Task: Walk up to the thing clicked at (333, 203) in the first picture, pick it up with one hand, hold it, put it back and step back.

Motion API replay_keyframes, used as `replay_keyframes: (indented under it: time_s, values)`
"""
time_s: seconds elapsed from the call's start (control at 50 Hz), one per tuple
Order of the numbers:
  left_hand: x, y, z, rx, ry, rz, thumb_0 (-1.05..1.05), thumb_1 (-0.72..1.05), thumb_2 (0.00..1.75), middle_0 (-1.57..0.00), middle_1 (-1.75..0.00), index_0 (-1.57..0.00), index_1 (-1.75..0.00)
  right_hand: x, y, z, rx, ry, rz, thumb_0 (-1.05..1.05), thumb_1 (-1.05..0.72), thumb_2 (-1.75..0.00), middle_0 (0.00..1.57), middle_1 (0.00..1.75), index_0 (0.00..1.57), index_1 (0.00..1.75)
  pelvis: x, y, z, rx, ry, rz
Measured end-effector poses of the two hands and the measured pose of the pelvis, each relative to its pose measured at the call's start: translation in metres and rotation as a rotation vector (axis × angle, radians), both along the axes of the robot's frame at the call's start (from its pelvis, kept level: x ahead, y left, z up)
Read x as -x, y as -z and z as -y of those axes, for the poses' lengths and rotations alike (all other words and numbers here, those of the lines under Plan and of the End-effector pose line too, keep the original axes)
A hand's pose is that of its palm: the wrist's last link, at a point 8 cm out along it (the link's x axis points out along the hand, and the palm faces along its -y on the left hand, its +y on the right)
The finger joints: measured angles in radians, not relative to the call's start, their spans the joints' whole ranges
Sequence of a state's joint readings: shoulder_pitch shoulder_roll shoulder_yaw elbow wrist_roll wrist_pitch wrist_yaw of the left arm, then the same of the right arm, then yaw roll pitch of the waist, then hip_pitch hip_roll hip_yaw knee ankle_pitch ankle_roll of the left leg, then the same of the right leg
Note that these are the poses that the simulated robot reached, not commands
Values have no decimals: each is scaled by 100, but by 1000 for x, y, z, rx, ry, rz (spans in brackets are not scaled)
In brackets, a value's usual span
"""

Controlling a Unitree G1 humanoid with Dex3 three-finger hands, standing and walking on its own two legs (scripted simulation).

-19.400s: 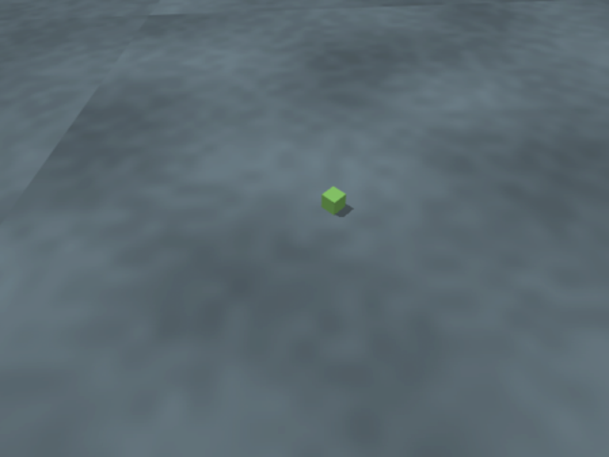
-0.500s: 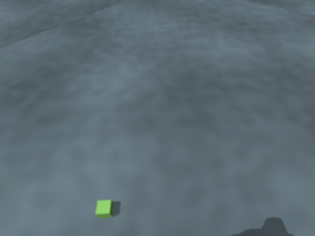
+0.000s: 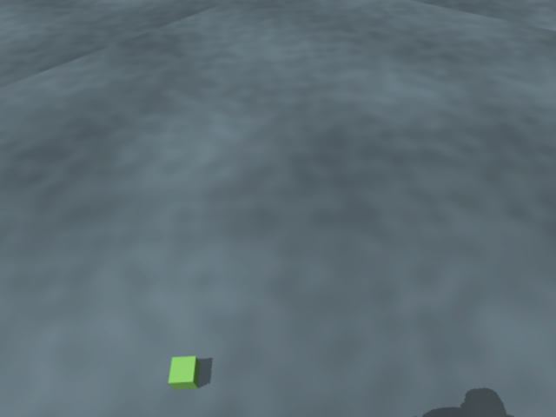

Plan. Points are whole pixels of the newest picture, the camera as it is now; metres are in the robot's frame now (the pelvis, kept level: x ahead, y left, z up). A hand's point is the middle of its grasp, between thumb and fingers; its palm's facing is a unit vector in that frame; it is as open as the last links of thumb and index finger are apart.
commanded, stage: stand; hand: left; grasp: from above
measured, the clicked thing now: (185, 372) +0.42 +0.35 -0.74
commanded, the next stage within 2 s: rise first in 0.50 s
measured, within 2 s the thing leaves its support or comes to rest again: neither
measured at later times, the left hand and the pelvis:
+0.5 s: hand out of the picture +0.07 +0.25 -0.16, palm faces -0.02 -0.94 -0.34, open 7.4 cm; pelvis +0.00 +0.00 +0.00, yaw +0 degrees
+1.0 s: hand out of the picture +0.14 +0.26 -0.18, palm faces -0.07 -0.92 -0.38, open 11.4 cm; pelvis -0.01 +0.01 -0.04, yaw +0 degrees
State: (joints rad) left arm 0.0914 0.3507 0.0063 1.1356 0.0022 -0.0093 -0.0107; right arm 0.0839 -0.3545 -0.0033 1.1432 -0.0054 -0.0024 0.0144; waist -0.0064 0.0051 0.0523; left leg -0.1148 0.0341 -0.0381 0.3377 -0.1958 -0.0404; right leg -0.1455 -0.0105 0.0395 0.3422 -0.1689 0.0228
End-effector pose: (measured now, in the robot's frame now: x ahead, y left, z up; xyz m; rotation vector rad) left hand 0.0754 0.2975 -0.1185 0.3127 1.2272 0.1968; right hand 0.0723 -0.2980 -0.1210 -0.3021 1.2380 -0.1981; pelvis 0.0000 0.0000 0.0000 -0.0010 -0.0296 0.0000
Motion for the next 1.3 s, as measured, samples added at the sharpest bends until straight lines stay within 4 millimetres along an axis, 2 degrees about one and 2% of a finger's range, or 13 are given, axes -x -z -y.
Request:
replay_keyframes:
  time_s: [0.6, 0.64, 0.68, 0.8, 0.88, 0.98, 1.06, 1.16, 1.3]
  values:
    - [6, 0, 2, -1, -10, -17, 1, 90, 90, -20, -30, -21, -30, 3, 1, 3, 4, -9, -16, 1, -91, -90, 21, 30, 20, 30, -2, 0, 2, 0, -3, 4]
    - [3, 0, 2, -1, -20, 4, 1, 89, 90, -20, -31, -20, -30, 2, 0, 2, 6, -3, 2, 1, -91, -90, 21, 30, 20, 30, -2, 1, 2, 0, -7, -7]
    - [-11, 0, 4, 2, -42, 71, 1, 86, 91, -20, -34, -20, -34, -3, 0, -3, 6, -13, 64, 1, -91, -90, 20, 30, 20, 30, 2, 3, 1, 1, -18, -30]
    - [-56, 12, 4, 26, 2, 133, 1, 62, 89, -21, -55, -21, -54, -9, 7, -24, -27, -7, 157, 1, -89, -89, 20, 30, 20, 30, 13, 17, 2, 3, -12, -113]
    - [-72, 15, -2, 2, 48, 148, 1, 37, 85, -21, -71, -23, -68, -10, 13, -36, -50, 6, 191, 1, -88, -89, 20, 30, 20, 30, 13, 26, 0, 4, -3, -146]
    - [-66, 23, -8, -36, 79, 86, 0, 5, 82, -23, -81, -25, -78, -19, 20, -46, -73, 3, 244, 1, -88, -89, 21, 30, 20, 30, 11, 36, -7, 9, -2, -179]
    - [-56, 37, -11, -43, 78, 55, 0, -14, 80, -25, -84, -27, -81, -33, 27, -51, -75, -22, 297, 1, -90, -90, 21, 30, 20, 30, 12, 50, -11, 12, -1, -216]
    - [-51, 53, -14, -61, 98, 80, 0, -27, 79, -26, -86, -28, -84, -52, 38, -56, -63, -58, 345, 1, -92, -90, 21, 30, 20, 30, 13, 69, -14, 17, -6, -260]
    - [-48, 61, -18, -96, 136, 74, 0, -36, 82, -26, -87, -26, -86, -75, 47, -65, -63, -96, 398, 1, -94, -91, 21, 30, 20, 30, 9, 84, -14, 27, -11, -303]
